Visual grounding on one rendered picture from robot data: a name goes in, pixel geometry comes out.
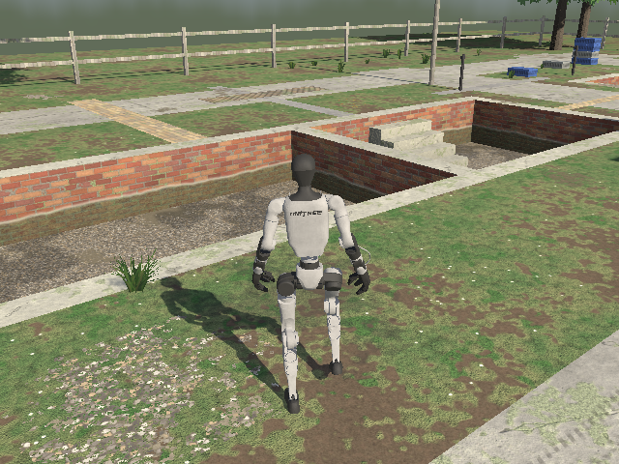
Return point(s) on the robot left foot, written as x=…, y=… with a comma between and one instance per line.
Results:
x=292, y=405

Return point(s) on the right robot upper arm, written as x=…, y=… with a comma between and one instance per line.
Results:
x=337, y=204

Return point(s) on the left robot shin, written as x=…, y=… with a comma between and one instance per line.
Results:
x=290, y=363

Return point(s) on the robot right hand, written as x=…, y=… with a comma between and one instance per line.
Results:
x=361, y=279

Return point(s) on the robot right forearm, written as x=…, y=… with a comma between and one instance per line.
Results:
x=356, y=258

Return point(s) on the robot left hand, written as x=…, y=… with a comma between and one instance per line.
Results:
x=266, y=277

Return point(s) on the robot left forearm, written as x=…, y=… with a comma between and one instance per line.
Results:
x=260, y=259

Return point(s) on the left robot upper arm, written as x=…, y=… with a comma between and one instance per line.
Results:
x=271, y=221

